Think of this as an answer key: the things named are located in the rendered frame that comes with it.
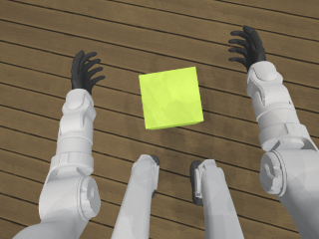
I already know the carton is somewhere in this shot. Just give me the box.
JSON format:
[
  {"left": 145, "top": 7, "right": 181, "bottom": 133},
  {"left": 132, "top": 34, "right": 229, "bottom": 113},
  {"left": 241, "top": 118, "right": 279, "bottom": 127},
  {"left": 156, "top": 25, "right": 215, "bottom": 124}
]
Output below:
[{"left": 139, "top": 67, "right": 204, "bottom": 130}]

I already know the robot right hand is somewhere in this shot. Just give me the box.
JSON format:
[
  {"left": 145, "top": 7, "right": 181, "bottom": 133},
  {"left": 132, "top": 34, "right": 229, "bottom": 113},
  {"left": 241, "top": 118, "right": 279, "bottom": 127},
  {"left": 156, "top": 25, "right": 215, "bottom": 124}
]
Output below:
[{"left": 228, "top": 25, "right": 267, "bottom": 72}]

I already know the robot left hand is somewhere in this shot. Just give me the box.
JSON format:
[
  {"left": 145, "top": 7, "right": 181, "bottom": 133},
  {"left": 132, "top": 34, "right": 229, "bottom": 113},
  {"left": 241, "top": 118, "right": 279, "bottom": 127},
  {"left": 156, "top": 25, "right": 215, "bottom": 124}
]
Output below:
[{"left": 71, "top": 50, "right": 105, "bottom": 95}]

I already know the right robot upper arm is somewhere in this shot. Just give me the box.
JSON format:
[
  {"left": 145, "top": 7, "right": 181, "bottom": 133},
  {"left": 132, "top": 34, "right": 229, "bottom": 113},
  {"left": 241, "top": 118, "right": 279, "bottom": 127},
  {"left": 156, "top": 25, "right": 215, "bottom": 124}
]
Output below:
[{"left": 259, "top": 149, "right": 319, "bottom": 239}]

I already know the robot right thigh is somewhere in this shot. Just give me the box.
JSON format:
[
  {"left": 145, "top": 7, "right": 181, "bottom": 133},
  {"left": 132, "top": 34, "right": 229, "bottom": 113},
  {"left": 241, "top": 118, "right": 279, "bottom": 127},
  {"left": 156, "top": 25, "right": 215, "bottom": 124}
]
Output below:
[{"left": 194, "top": 164, "right": 244, "bottom": 239}]

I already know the right robot shin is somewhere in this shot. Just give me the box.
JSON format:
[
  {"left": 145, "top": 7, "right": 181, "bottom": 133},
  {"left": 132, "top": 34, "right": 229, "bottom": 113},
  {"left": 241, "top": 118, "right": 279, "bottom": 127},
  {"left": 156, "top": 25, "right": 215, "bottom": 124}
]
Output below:
[{"left": 195, "top": 159, "right": 225, "bottom": 198}]

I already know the left robot upper arm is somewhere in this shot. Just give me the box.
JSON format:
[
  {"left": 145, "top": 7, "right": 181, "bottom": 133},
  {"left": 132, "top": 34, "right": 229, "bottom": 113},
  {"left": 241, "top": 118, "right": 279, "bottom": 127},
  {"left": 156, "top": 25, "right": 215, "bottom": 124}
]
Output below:
[{"left": 12, "top": 175, "right": 101, "bottom": 239}]

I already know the robot right forearm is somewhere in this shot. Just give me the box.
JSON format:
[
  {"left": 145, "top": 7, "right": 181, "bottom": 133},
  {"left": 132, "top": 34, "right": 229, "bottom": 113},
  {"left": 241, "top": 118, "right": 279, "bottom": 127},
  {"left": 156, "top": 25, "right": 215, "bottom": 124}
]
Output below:
[{"left": 246, "top": 61, "right": 319, "bottom": 153}]

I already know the robot left forearm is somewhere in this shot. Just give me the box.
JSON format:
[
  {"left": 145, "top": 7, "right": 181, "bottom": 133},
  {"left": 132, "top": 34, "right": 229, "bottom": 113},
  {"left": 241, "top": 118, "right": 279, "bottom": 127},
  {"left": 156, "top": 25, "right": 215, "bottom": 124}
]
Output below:
[{"left": 39, "top": 89, "right": 97, "bottom": 220}]

